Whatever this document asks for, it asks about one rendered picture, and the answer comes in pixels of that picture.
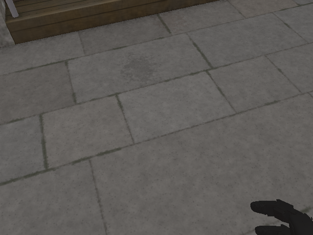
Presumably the right robot hand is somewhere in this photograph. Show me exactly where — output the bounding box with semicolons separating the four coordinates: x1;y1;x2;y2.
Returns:
250;199;313;235

